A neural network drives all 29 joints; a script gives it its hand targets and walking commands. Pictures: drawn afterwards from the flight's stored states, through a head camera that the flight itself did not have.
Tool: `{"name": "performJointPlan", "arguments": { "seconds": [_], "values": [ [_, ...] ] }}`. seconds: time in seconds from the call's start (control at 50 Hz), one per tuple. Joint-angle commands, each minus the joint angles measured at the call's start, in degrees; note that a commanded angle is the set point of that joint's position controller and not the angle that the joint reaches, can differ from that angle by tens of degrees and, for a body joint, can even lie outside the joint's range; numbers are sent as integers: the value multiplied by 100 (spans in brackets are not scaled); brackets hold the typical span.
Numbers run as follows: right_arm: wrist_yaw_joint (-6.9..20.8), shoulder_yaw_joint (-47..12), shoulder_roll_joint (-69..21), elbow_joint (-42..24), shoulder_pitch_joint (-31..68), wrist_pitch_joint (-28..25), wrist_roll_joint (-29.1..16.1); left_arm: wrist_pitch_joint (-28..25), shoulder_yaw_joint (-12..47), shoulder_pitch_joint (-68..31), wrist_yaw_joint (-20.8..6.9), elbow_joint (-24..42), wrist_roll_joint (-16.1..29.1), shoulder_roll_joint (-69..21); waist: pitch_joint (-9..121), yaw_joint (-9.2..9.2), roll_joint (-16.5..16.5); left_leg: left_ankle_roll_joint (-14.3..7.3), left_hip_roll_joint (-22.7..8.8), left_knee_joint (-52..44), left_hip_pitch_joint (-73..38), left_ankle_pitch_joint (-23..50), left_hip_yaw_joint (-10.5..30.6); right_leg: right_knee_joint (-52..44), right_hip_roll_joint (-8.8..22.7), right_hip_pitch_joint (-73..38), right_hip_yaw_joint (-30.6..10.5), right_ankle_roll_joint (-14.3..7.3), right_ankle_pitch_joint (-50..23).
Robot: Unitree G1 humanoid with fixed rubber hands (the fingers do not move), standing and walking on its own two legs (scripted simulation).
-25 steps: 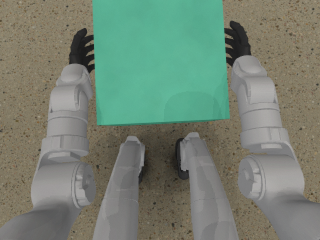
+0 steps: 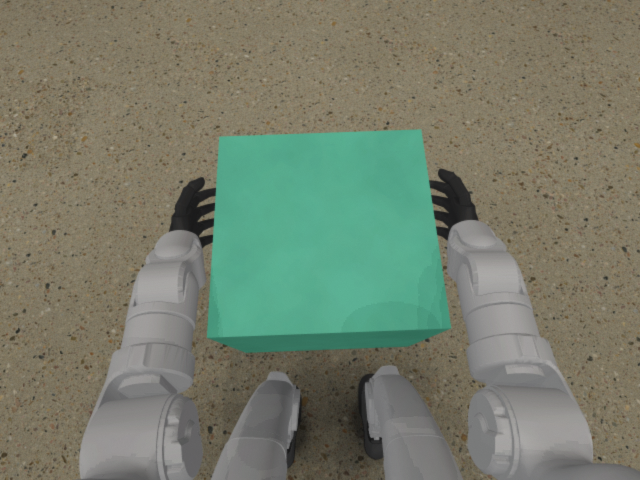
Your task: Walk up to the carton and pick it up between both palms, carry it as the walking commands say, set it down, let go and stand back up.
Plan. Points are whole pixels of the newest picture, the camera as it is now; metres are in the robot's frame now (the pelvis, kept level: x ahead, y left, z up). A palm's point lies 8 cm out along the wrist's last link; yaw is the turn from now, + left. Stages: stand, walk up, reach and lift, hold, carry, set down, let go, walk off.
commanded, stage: reach and lift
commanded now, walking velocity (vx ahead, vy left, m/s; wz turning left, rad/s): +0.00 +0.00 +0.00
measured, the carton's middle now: (324, 253) +0.39 +0.01 -0.09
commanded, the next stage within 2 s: hold in 1.84 s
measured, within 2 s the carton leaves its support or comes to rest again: neither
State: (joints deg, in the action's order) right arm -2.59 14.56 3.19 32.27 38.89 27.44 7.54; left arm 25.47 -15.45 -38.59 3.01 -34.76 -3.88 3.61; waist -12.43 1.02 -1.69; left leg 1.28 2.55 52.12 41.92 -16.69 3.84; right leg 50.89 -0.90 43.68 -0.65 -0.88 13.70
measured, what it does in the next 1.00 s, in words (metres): rises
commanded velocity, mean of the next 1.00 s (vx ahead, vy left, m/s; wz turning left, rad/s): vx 0.00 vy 0.00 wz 0.00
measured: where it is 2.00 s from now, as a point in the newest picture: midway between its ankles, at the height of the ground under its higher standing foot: (329, 435)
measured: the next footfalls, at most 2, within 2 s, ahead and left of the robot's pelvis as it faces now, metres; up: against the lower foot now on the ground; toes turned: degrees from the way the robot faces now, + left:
none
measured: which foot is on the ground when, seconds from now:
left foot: down 0.00-1.00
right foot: down 0.00-1.00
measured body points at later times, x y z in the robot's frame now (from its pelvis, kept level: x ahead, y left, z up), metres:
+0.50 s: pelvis +0.09 -0.01 +0.06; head +0.09 -0.02 +0.50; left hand +0.40 +0.17 +0.04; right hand +0.41 -0.18 +0.05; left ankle +0.10 +0.13 -0.68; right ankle +0.12 -0.11 -0.68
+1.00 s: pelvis +0.07 +0.00 +0.06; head +0.01 +0.00 +0.51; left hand +0.38 +0.17 +0.10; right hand +0.38 -0.18 +0.11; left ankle +0.10 +0.13 -0.68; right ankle +0.12 -0.11 -0.68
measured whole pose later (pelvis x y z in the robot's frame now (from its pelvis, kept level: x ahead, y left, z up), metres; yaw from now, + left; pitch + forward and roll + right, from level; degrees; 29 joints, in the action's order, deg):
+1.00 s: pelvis +0.07 +0.00 +0.06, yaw -1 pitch -8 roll +0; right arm 3.1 15.5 -2.4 22.5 20.2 41.2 15.4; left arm 40.8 -17.0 -19.3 -0.7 -22.5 -15.0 -5.7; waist 1.1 0.5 -0.3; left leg 0.2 1.2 25.2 5.1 -12.7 3.1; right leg 25.2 -1.3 7.7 -2.3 -0.5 10.0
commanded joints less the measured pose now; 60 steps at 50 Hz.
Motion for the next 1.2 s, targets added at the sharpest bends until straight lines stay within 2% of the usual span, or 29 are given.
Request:
{"name": "performJointPlan", "arguments": {
  "seconds": [0.0, 0.08, 0.14, 0.22, 0.24, 0.28, 0.36, 0.42, 0.46, 0.52, 0.58, 0.62, 0.66, 0.7, 0.76, 0.84, 0.92, 0.98, 1.04, 1.14, 1.18],
  "values": [
    [2103, -2604, -6336, -112, 4128, -490, -820, -393, 2339, -4216, -2120, 264, 674, -6745, 5434, -38, 317, -209, 210, -1294, -619, -662, 23, -887, -350, -2248, -373, -180, 683],
    [2225, -1907, -6383, 494, 3936, -342, -604, -219, 1608, -4131, -2241, -158, 351, -6638, 4356, 16, 287, -227, 223, -1532, -753, -1120, -129, -1353, -350, -2412, -394, -188, 1589],
    [2275, -1756, -6308, 565, 3631, -165, -581, -5, 1480, -3718, -2272, -364, 188, -6568, 4318, 75, 172, -247, 186, -1830, -1193, -1007, -148, -1625, -330, -2916, -406, -143, 1426],
    [2267, -1866, -6242, 344, 3022, 8, -693, 186, 1583, -2989, -2187, -120, 106, -6364, 4282, 214, 107, -261, 151, -2219, -1840, -92, -106, -1938, -281, -3719, -494, -75, 225],
    [2254, -1835, -6206, 442, 2779, 39, -643, 210, 1517, -2753, -2172, -163, 45, -6264, 3948, 236, 166, -272, 141, -2296, -1775, 88, -96, -2028, -256, -3738, -523, -62, -26],
    [2205, -2127, -6269, 99, 2520, 51, -755, 218, 1740, -2403, -2142, 158, 143, -6235, 4035, 254, 243, -283, 160, -2389, -2151, 839, -52, -2162, -238, -4164, -567, -15, -858],
    [2083, -2855, -6397, -788, 2103, 20, -1003, 195, 2527, -1988, -2102, 907, 507, -6377, 4165, 151, 344, -219, 189, -2483, -2522, 2158, 49, -2265, -221, -4786, -579, 81, -2461],
    [1973, -3381, -6529, -1470, 1867, 59, -1161, 225, 3023, -1821, -2099, 1525, 785, -6421, 4331, 75, 416, -169, 210, -2531, -2585, 2580, 58, -2288, -179, -5083, -617, 170, -3363],
    [1902, -3600, -6580, -1736, 1613, 130, -1200, 273, 3240, -1787, -2087, 1935, 894, -6372, 4439, 9, 388, -124, 230, -2573, -2605, 2735, 57, -2276, -185, -5165, -614, 190, -3785],
    [1879, -3823, -6577, -2152, 1360, 218, -1287, 373, 3618, -1799, -2054, 2564, 952, -6369, 4883, -102, 65, -58, 247, -2583, -2939, 2998, 67, -2307, -272, -5186, -548, 174, -3954],
    [1878, -3879, -6371, -2500, 1122, 339, -1242, 520, 3953, -1724, -2039, 3020, 1005, -6397, 5178, -293, -150, -11, 243, -2607, -3231, 3086, 79, -2361, -356, -5253, -485, 120, -3902],
    [1891, -3928, -6198, -2713, 1099, 423, -1219, 629, 4042, -1560, -2031, 3077, 1020, -6461, 5180, -340, -189, 15, 221, -2667, -3372, 3060, 104, -2419, -386, -5197, -440, 79, -3678],
    [1931, -3994, -6089, -2867, 1174, 512, -1223, 736, 4103, -1416, -2017, 3068, 999, -6531, 5065, -323, -163, 9, 200, -2752, -3480, 2786, 126, -2509, -389, -5132, -398, 47, -3241],
    [1997, -4057, -6010, -2946, 1273, 615, -1243, 839, 4081, -1315, -1993, 3059, 974, -6581, 4792, -207, -113, 4, 185, -2880, -3495, 2498, 134, -2626, -375, -5088, -364, 19, -2792],
    [2124, -3978, -5944, -2752, 1398, 820, -1171, 1010, 3817, -1232, -1939, 2781, 839, -6640, 3951, -37, 94, -43, 132, -3139, -3294, 1722, 154, -2806, -372, -4829, -292, -2, -1845],
    [2304, -3615, -5906, -2079, 1816, 1009, -1124, 1189, 3306, -1569, -1915, 2229, 653, -6516, 2719, 118, 279, -115, 60, -3438, -3017, 289, 148, -3040, -313, -4505, -237, 3, -329],
    [2432, -3110, -5883, -1423, 2515, 1019, -1088, 1237, 2882, -2273, -1984, 1611, 542, -6407, 2148, 95, 168, -240, -48, -3686, -2550, -970, 131, -2967, -324, -4434, -190, 54, 642],
    [2444, -2855, -6085, -1091, 2870, 937, -1103, 1157, 2863, -2965, -2066, 1475, 635, -6402, 2366, 50, -24, -270, -97, -3702, -2372, -1182, 93, -2819, -340, -4582, -218, 81, 672],
    [2398, -2672, -6195, -1060, 3074, 849, -1076, 1043, 3002, -3521, -2160, 1545, 819, -6569, 2899, -126, -155, -255, -137, -3637, -2458, -957, 101, -2663, -367, -4815, -221, 82, 265],
    [2276, -2808, -6385, -1450, 3112, 802, -1139, 910, 3148, -3682, -2252, 1742, 982, -6775, 3883, -214, -161, -223, -58, -3329, -2944, 89, 81, -2596, -378, -5095, -285, 69, -603],
    [2215, -3006, -6495, -1758, 3121, 818, -1211, 895, 3068, -3411, -2291, 1733, 970, -6759, 4148, -103, 62, -230, 31, -3155, -3212, 643, 25, -2690, -338, -5129, -352, 90, -831]
  ]
}}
